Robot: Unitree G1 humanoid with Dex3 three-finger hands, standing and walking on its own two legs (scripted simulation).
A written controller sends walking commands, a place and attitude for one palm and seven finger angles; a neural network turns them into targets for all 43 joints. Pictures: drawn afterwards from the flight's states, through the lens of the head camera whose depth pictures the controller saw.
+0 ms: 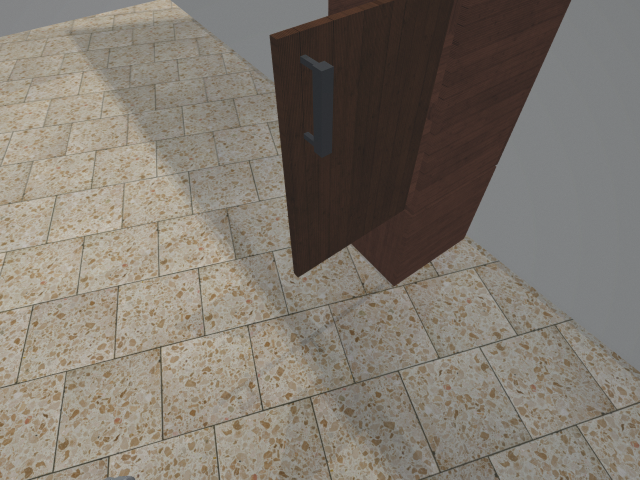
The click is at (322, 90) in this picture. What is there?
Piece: cupboard door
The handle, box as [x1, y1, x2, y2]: [300, 54, 333, 157]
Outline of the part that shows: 305,54 300,56 300,62 312,70 314,135 313,136 310,133 306,132 304,133 304,138 314,146 314,151 322,157 331,152 333,66 325,61 319,63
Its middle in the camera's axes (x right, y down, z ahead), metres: -0.01 -0.21 +0.62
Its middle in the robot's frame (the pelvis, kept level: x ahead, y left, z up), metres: +0.63 +0.04 +0.13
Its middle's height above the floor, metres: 0.91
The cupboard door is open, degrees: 92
